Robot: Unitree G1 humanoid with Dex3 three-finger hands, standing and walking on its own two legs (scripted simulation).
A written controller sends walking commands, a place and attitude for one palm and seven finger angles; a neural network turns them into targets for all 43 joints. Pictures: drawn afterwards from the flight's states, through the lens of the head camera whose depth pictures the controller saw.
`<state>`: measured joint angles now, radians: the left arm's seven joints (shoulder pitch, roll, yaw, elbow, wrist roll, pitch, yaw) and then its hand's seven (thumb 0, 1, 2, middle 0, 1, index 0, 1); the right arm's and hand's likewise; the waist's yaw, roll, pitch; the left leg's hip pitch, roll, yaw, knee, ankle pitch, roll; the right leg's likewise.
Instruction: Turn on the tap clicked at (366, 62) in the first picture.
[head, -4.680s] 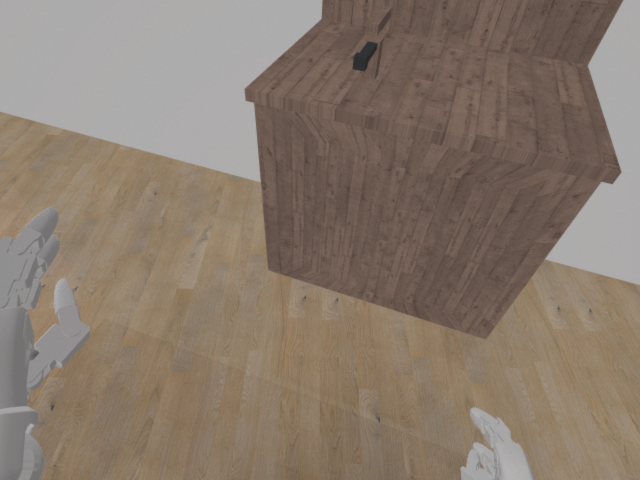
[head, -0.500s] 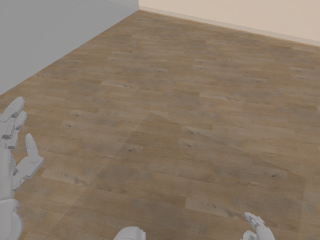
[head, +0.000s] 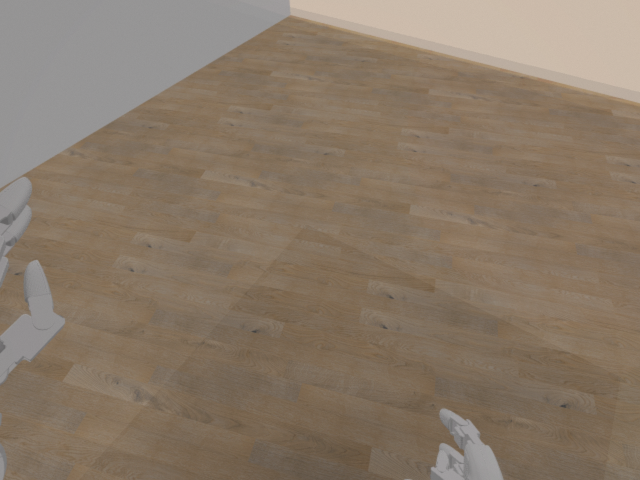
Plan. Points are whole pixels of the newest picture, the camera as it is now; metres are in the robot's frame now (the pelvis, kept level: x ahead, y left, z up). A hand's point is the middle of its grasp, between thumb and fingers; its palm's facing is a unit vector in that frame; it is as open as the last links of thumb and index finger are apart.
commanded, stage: walk around to get in front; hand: left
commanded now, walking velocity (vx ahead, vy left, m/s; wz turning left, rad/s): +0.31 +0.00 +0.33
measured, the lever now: out of the picture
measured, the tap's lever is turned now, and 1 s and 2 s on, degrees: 0 0 0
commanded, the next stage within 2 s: turn to face it in 0.06 s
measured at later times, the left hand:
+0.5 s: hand (111, 202) +0.35 +0.25 +0.19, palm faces +0.42 -0.82 -0.38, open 7.4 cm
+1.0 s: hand (257, 182) +0.38 +0.10 +0.19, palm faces +0.10 -0.84 -0.54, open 7.4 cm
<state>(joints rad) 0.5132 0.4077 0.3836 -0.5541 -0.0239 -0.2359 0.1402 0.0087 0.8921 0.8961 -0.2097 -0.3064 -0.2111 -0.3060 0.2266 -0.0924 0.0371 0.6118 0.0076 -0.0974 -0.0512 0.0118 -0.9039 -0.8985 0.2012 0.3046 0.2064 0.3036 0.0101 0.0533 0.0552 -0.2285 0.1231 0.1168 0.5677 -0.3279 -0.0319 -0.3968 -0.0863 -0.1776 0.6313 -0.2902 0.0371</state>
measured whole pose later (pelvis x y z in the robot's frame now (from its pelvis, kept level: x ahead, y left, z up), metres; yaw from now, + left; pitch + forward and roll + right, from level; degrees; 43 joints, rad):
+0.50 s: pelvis +0.11 +0.00 +0.00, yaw -2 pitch -1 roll -1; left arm 0.38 0.38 0.39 -0.53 -0.02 -0.22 0.16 0.01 0.89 0.90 -0.21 -0.31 -0.21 -0.31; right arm 0.12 -0.17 -0.01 0.55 0.01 -0.09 -0.04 0.01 -0.91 -0.90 0.19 0.30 0.20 0.30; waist 0.03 -0.01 0.09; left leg -0.29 0.16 0.22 0.58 -0.26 -0.01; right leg -0.42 -0.04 -0.11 0.96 -0.45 0.03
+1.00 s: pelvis +0.10 -0.06 +0.00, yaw -18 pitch +1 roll +3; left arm 0.53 0.42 0.41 -0.56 -0.06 -0.20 0.15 0.01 0.89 0.90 -0.21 -0.31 -0.22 -0.31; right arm 0.15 -0.27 -0.06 0.59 0.01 0.03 -0.03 0.01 -0.91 -0.90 0.19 0.30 0.20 0.30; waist -0.01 0.00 0.08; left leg -0.47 0.05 0.03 1.03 -0.43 -0.09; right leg -0.38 0.08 -0.01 0.50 -0.14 -0.13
